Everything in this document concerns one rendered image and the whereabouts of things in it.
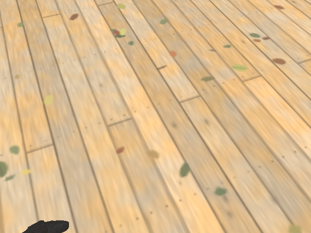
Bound robot left hand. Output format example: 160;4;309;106
22;220;69;233

